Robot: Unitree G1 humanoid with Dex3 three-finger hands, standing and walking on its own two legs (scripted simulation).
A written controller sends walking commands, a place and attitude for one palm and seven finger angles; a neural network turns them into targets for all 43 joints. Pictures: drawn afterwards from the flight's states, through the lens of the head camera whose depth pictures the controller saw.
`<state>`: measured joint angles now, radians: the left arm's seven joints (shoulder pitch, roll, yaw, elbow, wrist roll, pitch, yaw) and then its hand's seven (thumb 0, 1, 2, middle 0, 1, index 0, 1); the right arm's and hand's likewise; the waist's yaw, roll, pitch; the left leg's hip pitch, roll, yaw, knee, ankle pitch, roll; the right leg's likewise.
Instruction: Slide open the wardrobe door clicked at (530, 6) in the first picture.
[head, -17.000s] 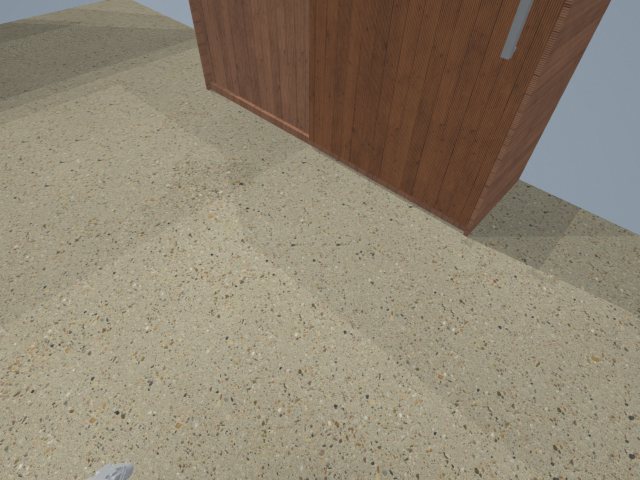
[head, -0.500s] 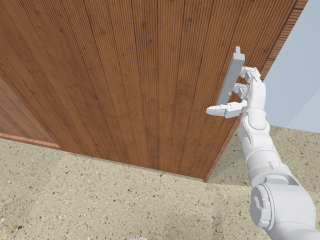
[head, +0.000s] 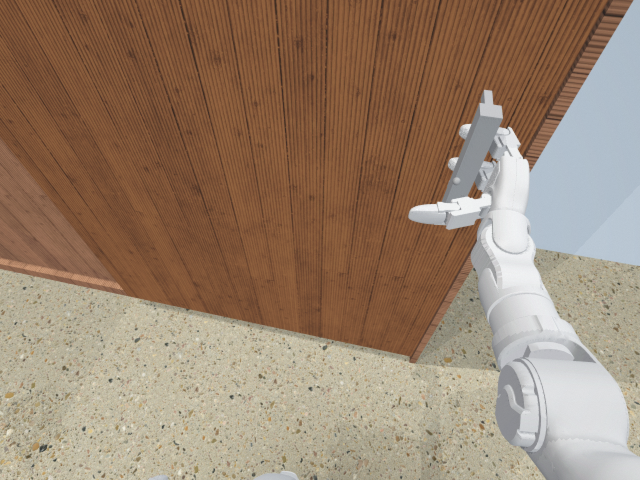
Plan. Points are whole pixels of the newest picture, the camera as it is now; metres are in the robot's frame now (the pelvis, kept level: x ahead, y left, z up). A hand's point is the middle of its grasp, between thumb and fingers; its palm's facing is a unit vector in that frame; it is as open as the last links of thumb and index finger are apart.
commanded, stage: slide the fingers in behind the handle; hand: right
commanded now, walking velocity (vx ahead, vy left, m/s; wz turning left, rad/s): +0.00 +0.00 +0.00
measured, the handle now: (467, 157) +0.54 -0.11 +0.11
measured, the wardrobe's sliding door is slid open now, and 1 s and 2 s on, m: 0.00 0.00 0.00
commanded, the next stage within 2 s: grip the handle and tug to test in 0.36 s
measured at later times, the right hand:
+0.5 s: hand (465, 185) +0.48 -0.10 +0.12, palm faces +0.08 +1.00 -0.01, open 14.0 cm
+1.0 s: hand (455, 181) +0.48 -0.09 +0.12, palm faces +0.08 +1.00 +0.00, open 7.8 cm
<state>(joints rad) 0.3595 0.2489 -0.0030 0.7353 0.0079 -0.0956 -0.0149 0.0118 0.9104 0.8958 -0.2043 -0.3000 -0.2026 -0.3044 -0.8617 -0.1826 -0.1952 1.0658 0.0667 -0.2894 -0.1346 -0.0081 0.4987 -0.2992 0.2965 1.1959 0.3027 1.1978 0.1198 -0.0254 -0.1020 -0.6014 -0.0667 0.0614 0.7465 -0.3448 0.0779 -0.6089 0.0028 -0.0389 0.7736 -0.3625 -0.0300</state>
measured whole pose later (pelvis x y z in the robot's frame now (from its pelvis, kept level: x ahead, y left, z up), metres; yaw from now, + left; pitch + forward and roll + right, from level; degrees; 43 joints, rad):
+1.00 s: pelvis +0.00 -0.01 +0.00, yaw +1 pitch +12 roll +1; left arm 0.37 0.24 -0.01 0.73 0.02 -0.08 -0.02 0.01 0.91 0.90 -0.20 -0.30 -0.20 -0.30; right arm -0.85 -0.17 -0.20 1.06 0.05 -0.28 -0.17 0.00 -0.36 -0.67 0.38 1.30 0.39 1.32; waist 0.13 -0.03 -0.11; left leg -0.61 -0.06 0.05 0.76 -0.35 0.06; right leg -0.61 0.01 -0.05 0.79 -0.38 -0.04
